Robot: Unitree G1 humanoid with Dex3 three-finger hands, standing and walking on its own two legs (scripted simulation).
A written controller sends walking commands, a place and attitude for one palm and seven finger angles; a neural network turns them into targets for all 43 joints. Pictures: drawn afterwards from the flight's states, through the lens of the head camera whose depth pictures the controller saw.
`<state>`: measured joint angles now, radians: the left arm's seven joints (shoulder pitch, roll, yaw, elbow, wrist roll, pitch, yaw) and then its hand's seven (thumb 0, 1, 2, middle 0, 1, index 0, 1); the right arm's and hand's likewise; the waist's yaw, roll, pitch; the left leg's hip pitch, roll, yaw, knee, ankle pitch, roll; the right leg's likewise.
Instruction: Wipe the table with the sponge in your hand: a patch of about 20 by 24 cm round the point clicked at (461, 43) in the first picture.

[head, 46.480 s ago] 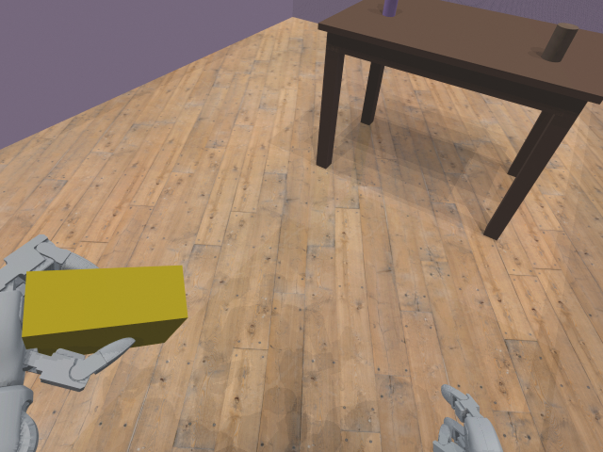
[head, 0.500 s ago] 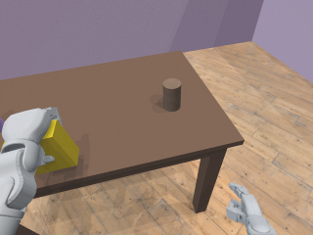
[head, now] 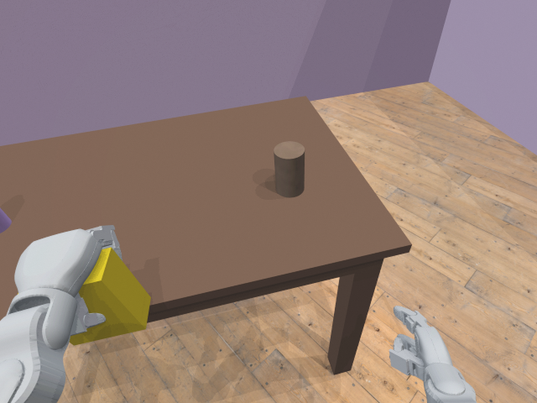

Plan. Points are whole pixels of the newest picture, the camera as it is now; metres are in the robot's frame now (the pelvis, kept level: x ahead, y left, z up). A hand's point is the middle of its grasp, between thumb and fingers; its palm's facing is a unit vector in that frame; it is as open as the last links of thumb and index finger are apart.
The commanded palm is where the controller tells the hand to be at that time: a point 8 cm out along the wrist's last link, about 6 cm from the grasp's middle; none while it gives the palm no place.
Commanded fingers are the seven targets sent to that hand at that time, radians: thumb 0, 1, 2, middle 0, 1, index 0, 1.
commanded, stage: bring the sponge back beside the body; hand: left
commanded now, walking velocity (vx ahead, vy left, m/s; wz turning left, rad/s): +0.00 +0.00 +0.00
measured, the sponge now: (99, 306) +0.20 +0.30 +0.06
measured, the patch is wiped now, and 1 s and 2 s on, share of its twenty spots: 0.95 0.95 0.95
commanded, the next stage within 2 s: step back with the hand held close in 0.58 s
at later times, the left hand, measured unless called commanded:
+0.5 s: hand (103, 297) +0.19 +0.26 +0.11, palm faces +0.05 -0.10 -0.99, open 9.7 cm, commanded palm +0.15 +0.27 +0.20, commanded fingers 0.00 0.10 1.30 -1.20 -1.60 -1.20 -1.60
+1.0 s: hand (147, 262) +0.22 +0.20 +0.15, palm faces +0.22 -0.87 -0.44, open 9.7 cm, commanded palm +0.17 +0.27 +0.18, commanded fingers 0.00 0.10 1.30 -1.20 -1.60 -1.20 -1.60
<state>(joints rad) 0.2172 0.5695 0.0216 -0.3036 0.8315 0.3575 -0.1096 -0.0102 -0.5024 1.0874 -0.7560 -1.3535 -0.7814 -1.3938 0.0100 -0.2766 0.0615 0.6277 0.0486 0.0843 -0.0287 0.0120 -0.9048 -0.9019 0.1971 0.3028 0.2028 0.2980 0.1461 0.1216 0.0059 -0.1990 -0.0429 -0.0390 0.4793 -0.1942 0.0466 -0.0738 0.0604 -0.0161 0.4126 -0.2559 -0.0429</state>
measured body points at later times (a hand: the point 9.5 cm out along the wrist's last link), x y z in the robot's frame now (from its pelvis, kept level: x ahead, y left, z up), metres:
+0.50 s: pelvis -0.01 -0.02 +0.00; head -0.04 -0.05 +0.45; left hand +0.18 +0.26 +0.17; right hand +0.25 -0.20 -0.06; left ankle +0.04 +0.09 -0.74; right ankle -0.01 -0.10 -0.74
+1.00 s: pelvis +0.00 -0.01 -0.01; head +0.03 +0.00 +0.44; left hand +0.20 +0.25 +0.18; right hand +0.16 -0.25 -0.09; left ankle +0.04 +0.09 -0.74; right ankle -0.01 -0.10 -0.74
